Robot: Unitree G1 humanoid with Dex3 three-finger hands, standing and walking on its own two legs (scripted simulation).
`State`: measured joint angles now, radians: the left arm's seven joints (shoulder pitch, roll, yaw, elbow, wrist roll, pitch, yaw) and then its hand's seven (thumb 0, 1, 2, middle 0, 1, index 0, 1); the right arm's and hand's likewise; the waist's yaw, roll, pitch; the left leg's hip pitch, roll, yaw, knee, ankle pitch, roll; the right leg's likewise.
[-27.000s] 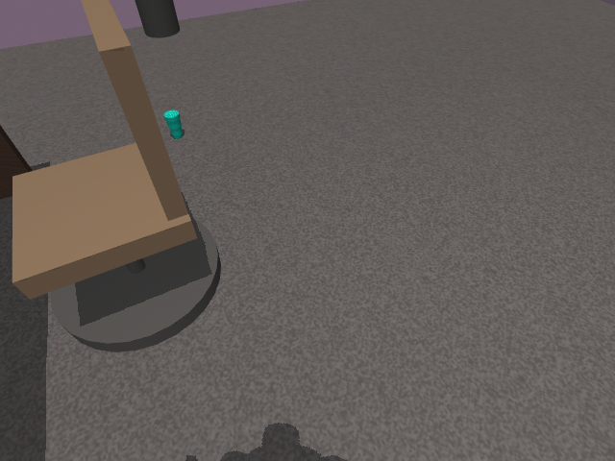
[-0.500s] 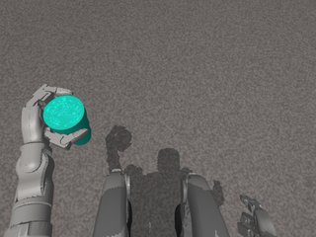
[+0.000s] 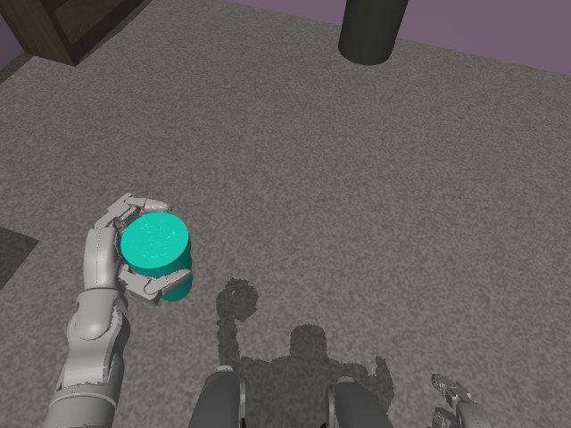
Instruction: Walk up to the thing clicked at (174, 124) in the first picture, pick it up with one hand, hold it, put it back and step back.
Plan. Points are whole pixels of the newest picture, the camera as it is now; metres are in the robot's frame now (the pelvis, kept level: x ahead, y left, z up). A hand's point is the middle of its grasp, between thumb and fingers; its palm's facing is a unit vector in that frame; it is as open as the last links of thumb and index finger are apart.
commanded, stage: lift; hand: left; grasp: from the side
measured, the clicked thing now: (166, 264) +0.34 +0.18 -0.02
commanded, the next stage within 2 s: hold in 0.80 s
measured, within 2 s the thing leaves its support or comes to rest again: neither
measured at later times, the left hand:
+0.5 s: hand (159, 230) +0.35 +0.17 +0.08, palm faces +0.15 -0.99 -0.05, open 10.9 cm
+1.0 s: hand (163, 220) +0.35 +0.16 +0.10, palm faces +0.16 -0.99 -0.05, open 10.9 cm
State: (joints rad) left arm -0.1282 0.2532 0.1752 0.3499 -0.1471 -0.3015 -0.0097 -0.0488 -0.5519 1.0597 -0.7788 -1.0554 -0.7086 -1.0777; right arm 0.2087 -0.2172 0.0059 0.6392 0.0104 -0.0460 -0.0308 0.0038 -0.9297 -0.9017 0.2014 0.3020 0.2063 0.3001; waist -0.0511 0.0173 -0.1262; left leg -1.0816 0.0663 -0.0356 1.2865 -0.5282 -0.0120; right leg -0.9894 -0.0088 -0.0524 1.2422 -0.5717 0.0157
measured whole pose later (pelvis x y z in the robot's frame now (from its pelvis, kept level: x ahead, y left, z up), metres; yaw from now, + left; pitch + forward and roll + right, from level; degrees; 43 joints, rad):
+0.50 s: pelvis +0.01 -0.01 +0.05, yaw +1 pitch +12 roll -2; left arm -0.11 0.21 0.14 0.39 -0.14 -0.33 0.02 -0.05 -0.55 1.06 -0.77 -1.06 -0.70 -1.08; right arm 0.23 -0.21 0.01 0.66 0.00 -0.01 -0.03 0.00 -0.93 -0.90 0.20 0.30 0.21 0.30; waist -0.04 0.01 -0.07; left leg -0.80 0.06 -0.02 1.04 -0.45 -0.02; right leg -0.72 -0.01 -0.04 1.01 -0.50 0.01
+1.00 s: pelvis +0.03 -0.01 +0.07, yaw +1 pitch +9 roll -1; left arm -0.10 0.19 0.13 0.42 -0.14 -0.35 0.02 -0.05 -0.54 1.05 -0.77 -1.06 -0.70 -1.08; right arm 0.23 -0.21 0.00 0.66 -0.01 0.00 -0.03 0.00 -0.94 -0.91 0.20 0.30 0.21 0.30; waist -0.04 0.01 -0.04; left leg -0.66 0.06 -0.01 0.93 -0.42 -0.03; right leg -0.59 -0.01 -0.04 0.90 -0.47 0.00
